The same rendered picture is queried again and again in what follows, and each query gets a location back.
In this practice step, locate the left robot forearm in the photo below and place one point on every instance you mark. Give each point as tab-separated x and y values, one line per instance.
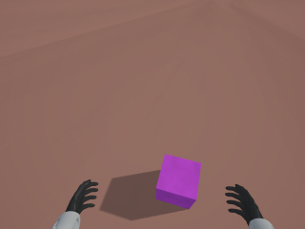
68	220

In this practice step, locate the right robot hand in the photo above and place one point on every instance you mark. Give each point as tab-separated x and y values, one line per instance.
249	210

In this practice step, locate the left robot hand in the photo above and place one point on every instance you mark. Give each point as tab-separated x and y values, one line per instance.
79	197

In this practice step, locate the right robot forearm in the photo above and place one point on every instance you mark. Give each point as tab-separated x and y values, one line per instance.
260	224

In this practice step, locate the carton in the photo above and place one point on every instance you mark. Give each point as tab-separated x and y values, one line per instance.
178	181

